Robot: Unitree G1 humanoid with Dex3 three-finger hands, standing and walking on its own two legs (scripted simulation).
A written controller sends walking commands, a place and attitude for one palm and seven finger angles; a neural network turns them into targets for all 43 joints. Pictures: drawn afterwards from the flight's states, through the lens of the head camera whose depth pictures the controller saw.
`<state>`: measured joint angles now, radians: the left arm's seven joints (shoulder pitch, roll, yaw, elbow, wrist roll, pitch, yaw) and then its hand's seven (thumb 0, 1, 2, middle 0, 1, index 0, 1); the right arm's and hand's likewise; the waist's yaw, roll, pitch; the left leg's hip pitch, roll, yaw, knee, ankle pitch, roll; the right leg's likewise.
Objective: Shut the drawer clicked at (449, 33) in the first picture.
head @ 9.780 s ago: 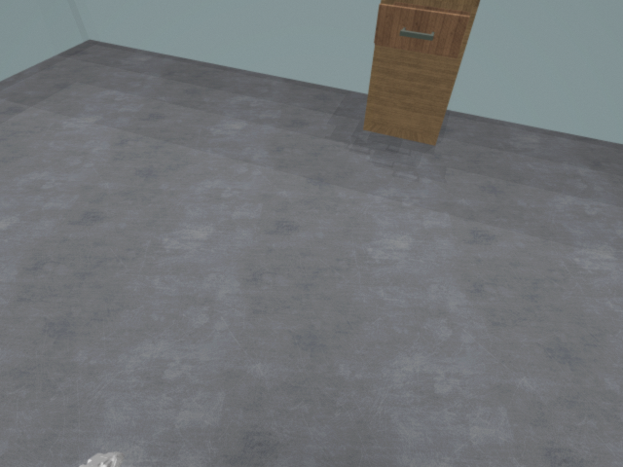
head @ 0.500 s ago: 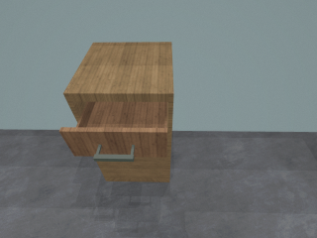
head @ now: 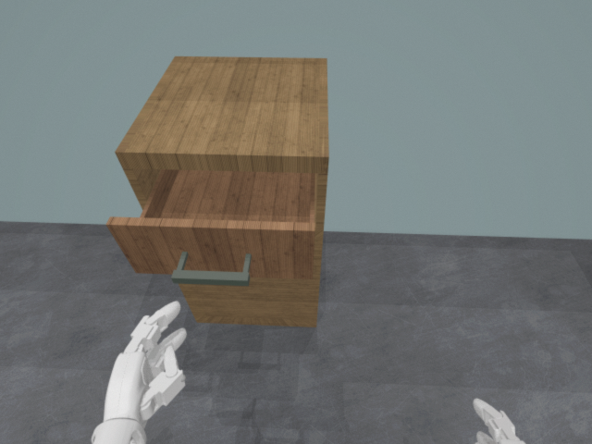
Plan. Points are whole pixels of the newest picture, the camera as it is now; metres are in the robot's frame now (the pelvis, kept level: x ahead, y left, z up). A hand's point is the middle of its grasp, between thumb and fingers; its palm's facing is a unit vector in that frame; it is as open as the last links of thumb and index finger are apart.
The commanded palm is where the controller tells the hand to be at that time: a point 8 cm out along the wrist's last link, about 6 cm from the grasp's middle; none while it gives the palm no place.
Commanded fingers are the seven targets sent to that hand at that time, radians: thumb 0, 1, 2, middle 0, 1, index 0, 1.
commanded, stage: raise the hand and make a fist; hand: left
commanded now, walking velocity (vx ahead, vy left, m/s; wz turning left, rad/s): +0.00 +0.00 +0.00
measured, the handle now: (213, 268) +0.45 +0.18 -0.10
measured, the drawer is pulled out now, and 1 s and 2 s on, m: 0.16 0.16 0.16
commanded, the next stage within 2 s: bring the fist close to the handle in 1.66 s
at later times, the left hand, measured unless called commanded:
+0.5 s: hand (201, 388) +0.21 +0.14 -0.03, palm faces -0.12 -0.99 -0.03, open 4.3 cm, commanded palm +0.19 +0.20 -0.03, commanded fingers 0.00 0.90 0.90 -0.96 -1.12 -0.96 -1.12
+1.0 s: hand (193, 365) +0.23 +0.15 -0.01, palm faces -0.06 -1.00 -0.02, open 3.1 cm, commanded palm +0.21 +0.20 -0.01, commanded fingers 0.00 0.90 0.90 -1.40 -1.60 -1.40 -1.60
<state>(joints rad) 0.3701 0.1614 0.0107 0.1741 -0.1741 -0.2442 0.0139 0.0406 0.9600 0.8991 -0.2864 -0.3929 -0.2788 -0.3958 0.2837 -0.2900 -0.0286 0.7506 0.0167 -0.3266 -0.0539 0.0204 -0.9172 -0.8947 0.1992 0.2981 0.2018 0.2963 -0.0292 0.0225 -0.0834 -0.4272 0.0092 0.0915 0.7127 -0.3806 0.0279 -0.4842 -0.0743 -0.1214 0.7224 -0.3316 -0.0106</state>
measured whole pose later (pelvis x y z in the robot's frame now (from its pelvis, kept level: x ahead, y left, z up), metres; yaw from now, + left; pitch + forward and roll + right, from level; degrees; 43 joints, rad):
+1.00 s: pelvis -0.01 +0.00 -0.06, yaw +0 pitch +15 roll -2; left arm 0.29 0.19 0.04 0.03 -0.19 -0.41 -0.17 0.02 0.90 0.90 -1.27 -1.45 -1.26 -1.46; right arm 0.23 -0.25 0.00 0.50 0.01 -0.20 -0.02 0.01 -0.90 -0.90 0.20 0.30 0.20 0.30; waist -0.02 0.01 -0.13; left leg -0.84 0.04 0.05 1.11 -0.54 0.03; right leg -0.86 -0.07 -0.14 1.06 -0.45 -0.02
